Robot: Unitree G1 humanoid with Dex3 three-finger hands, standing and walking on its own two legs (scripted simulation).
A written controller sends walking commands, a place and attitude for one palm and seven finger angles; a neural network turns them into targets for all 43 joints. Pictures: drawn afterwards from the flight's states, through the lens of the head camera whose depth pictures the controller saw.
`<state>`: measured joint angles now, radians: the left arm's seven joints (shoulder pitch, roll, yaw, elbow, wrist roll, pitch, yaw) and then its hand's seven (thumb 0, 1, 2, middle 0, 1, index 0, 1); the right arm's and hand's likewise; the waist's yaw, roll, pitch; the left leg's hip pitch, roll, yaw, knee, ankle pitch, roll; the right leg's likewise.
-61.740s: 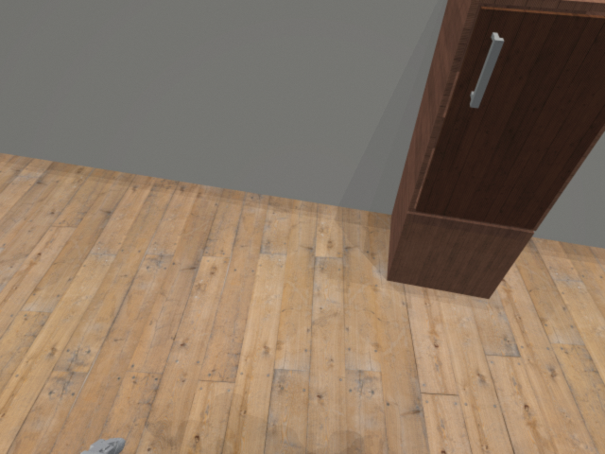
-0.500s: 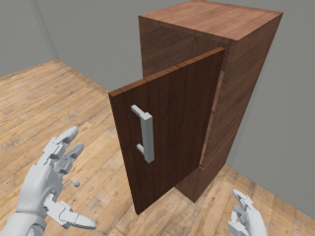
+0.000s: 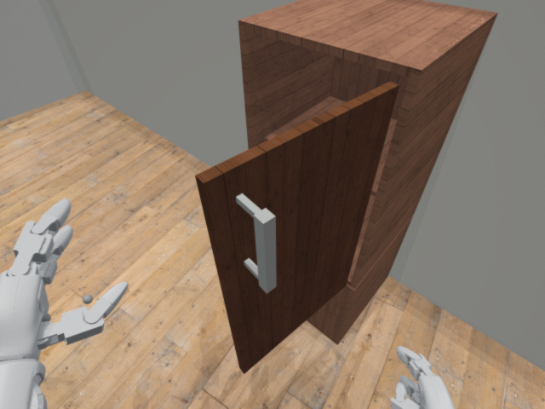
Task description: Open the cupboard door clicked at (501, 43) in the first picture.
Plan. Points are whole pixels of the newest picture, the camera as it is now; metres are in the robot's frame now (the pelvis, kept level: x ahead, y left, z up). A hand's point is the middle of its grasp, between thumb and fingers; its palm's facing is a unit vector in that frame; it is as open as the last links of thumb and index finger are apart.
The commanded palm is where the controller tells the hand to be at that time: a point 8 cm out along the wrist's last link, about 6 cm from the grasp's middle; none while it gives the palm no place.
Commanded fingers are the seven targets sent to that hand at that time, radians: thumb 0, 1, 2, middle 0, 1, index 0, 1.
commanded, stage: draw the hand back to the body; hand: left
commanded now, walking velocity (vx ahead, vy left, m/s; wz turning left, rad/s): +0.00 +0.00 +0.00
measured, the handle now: (256, 246) +0.29 +0.06 +0.13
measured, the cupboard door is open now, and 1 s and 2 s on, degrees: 82 82 82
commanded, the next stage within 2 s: step back with the hand held close in 0.56 s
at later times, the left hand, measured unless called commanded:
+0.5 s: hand (83, 294) +0.19 +0.24 +0.16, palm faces +0.44 -0.81 -0.38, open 7.5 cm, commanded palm +0.14 +0.28 +0.17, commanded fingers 0.00 0.90 0.90 -0.20 -0.30 -0.20 -0.30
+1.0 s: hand (85, 311) +0.17 +0.23 +0.14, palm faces +0.34 -0.81 -0.47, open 7.4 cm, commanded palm +0.12 +0.28 +0.18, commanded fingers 0.00 0.90 0.90 -0.20 -0.30 -0.20 -0.30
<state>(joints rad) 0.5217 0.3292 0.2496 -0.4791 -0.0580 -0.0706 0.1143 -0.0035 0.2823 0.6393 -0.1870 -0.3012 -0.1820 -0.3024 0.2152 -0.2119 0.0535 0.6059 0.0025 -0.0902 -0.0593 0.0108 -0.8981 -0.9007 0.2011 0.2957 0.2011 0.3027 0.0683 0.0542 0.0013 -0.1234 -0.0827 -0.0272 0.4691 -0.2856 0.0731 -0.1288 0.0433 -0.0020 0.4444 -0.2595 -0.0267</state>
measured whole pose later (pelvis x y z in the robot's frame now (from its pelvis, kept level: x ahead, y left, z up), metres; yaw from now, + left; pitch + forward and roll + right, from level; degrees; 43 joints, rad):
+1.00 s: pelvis -0.03 -0.01 +0.00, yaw -1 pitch +0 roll -1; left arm 0.57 0.39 0.35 -0.47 -0.05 -0.14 0.12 0.01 0.89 0.90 -0.21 -0.30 -0.21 -0.30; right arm 0.19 -0.25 -0.03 0.58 0.03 0.03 -0.06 0.01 -0.90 -0.90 0.20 0.30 0.20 0.30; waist 0.01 0.03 0.02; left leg -0.24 -0.06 -0.02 0.49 -0.24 0.05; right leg -0.24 0.07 0.00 0.44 -0.20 -0.04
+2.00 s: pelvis -0.23 +0.00 -0.01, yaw -3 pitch +4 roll -3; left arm 0.55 0.50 0.46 -0.64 -0.09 -0.26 0.11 0.01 0.89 0.90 -0.21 -0.30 -0.21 -0.30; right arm 0.09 -0.15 0.03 0.62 -0.02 -0.10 -0.03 0.01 -0.90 -0.90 0.20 0.30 0.20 0.30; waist 0.01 -0.02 0.03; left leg -0.59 0.04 0.04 0.46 -0.05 0.01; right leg -0.05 0.08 -0.05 0.38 -0.40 -0.03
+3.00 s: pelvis -0.30 +0.03 +0.00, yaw -2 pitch +0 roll -1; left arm 0.57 0.45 0.47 -0.54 -0.04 -0.25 0.14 0.01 0.89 0.90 -0.21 -0.30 -0.21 -0.30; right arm 0.15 -0.16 0.02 0.59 0.01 -0.12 -0.03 0.01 -0.90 -0.90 0.20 0.30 0.20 0.30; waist 0.00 0.01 0.06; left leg -0.30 0.07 0.07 0.54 -0.24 -0.02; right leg -0.17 0.00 -0.03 0.49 -0.32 0.00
